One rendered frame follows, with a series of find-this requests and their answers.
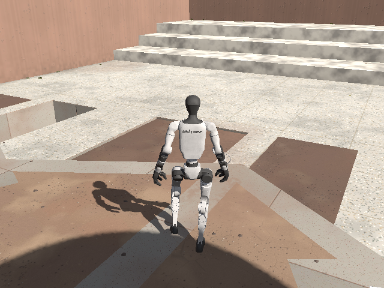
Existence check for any robot head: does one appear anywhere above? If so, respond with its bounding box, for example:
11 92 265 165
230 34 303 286
182 95 203 124

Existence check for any right robot hand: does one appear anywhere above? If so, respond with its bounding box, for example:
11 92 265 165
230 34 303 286
215 169 229 182

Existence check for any right robot forearm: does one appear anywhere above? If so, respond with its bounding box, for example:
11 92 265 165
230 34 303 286
216 145 228 170

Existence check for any robot left upper arm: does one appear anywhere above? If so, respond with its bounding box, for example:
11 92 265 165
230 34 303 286
162 121 180 155

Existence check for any left robot forearm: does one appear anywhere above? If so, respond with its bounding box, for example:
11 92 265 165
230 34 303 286
155 145 168 173

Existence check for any left robot shin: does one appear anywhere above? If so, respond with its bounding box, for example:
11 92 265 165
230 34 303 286
171 186 179 227

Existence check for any left robot hand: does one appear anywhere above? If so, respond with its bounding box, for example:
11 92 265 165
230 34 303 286
152 171 167 186

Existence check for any robot right upper arm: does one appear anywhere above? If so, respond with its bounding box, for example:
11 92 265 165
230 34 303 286
205 121 222 155

